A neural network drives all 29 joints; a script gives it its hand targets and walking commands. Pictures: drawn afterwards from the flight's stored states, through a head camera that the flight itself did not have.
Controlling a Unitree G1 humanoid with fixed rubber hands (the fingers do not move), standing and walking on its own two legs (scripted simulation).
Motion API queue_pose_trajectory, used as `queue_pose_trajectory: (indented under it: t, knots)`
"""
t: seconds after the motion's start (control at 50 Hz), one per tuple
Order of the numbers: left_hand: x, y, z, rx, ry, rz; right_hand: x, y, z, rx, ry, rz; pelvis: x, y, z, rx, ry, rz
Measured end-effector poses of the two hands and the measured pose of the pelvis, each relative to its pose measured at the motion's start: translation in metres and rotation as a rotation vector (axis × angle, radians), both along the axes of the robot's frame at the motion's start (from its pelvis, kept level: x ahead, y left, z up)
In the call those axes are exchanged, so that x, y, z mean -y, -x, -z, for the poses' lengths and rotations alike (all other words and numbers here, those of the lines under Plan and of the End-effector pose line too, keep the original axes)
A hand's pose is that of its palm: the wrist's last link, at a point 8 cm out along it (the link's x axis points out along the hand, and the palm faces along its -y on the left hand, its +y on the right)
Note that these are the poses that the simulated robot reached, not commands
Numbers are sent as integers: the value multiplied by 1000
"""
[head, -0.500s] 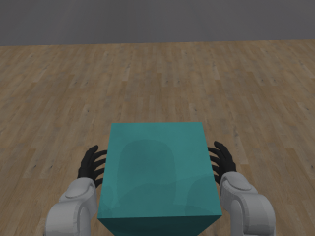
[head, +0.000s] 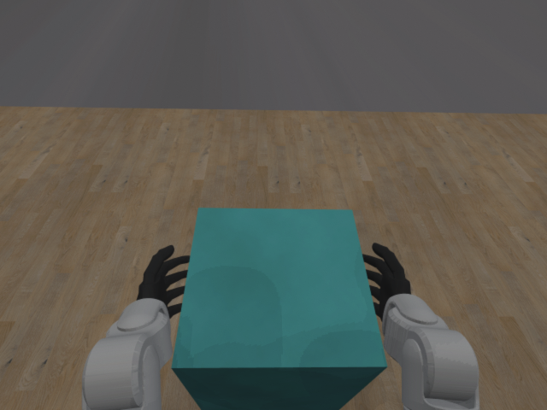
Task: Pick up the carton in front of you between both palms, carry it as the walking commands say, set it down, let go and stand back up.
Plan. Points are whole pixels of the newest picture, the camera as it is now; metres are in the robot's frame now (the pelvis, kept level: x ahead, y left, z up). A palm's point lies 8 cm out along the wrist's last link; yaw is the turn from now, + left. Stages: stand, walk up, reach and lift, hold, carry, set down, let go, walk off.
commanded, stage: carry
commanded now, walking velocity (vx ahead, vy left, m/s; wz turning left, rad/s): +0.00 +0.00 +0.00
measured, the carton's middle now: (273, 316) +0.27 +0.00 +0.03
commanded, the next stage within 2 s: hold in 1.48 s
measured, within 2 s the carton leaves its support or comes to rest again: neither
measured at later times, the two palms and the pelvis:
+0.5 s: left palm (179, 308) +0.27 +0.13 +0.05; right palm (388, 303) +0.27 -0.17 +0.05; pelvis +0.01 -0.02 -0.01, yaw +0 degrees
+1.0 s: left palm (181, 315) +0.27 +0.13 +0.03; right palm (387, 309) +0.27 -0.17 +0.04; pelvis -0.01 -0.02 +0.00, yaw +0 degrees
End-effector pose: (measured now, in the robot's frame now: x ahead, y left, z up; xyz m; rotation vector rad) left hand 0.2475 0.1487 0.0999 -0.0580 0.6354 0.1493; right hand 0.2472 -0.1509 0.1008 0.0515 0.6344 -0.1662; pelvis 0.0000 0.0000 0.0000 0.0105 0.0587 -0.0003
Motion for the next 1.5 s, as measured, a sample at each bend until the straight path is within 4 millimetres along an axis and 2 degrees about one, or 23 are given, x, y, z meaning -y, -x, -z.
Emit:
queue_pose_trajectory:
  t: [0.08, 0.24, 0.36, 0.74, 0.98, 1.5]
  knots:
    - [5, -14, 1, -3, -9, 0, 5, -14, 2, -3, -6, -1, 4, -15, 3, -8, 3, -2]
    - [11, -22, 25, -72, -22, 2, 12, -24, 26, -72, 10, -14, 12, -25, 7, -5, 3, -3]
    - [14, -24, 42, -91, -39, 12, 15, -27, 42, -92, 32, -26, 16, -22, 7, 4, 3, -3]
    - [19, -26, 75, -64, -81, 64, 17, -27, 74, -65, 74, -67, 18, 3, 3, 22, 8, -2]
    - [18, -23, 65, -11, -74, 54, 17, -25, 64, -12, 71, -64, 19, 13, 3, 18, 9, -2]
    - [21, -9, 66, -34, -74, 53, 20, -11, 66, -36, 74, -67, 22, 24, 2, 40, 7, -3]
